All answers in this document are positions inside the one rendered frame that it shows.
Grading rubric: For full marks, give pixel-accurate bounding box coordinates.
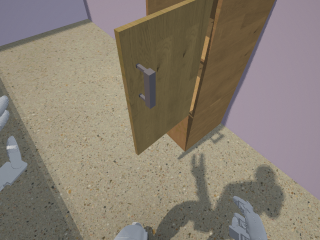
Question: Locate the left robot shin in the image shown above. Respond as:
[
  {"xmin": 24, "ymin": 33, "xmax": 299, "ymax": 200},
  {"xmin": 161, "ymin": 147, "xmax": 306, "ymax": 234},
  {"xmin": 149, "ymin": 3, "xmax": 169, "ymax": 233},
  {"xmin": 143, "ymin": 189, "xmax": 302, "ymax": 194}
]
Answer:
[{"xmin": 132, "ymin": 222, "xmax": 143, "ymax": 228}]

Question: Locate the robot left thigh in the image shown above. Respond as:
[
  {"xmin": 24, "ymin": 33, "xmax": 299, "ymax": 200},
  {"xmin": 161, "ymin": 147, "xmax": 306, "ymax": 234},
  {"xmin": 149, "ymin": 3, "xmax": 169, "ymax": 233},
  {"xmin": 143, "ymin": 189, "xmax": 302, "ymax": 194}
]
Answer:
[{"xmin": 114, "ymin": 225, "xmax": 148, "ymax": 240}]

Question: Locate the handle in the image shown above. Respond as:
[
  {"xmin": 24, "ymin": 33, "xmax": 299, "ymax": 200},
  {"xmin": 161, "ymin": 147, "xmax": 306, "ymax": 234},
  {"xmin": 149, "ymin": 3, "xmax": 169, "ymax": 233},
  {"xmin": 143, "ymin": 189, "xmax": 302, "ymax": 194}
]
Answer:
[{"xmin": 136, "ymin": 63, "xmax": 156, "ymax": 109}]

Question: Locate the left robot hand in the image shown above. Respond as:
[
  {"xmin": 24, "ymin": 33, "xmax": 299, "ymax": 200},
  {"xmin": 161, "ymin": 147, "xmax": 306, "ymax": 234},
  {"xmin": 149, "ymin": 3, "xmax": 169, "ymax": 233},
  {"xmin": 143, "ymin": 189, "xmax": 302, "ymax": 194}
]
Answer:
[{"xmin": 0, "ymin": 95, "xmax": 28, "ymax": 191}]

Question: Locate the cupboard door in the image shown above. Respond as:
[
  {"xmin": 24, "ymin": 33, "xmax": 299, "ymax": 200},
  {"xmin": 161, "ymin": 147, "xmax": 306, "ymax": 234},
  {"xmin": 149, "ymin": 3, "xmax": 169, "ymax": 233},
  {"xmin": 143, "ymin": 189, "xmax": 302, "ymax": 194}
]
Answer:
[{"xmin": 114, "ymin": 0, "xmax": 214, "ymax": 155}]

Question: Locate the right robot hand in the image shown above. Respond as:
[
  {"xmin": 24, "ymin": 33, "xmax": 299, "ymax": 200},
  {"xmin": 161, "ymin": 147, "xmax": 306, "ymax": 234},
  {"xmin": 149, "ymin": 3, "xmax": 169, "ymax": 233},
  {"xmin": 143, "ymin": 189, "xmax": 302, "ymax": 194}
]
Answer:
[{"xmin": 229, "ymin": 196, "xmax": 268, "ymax": 240}]

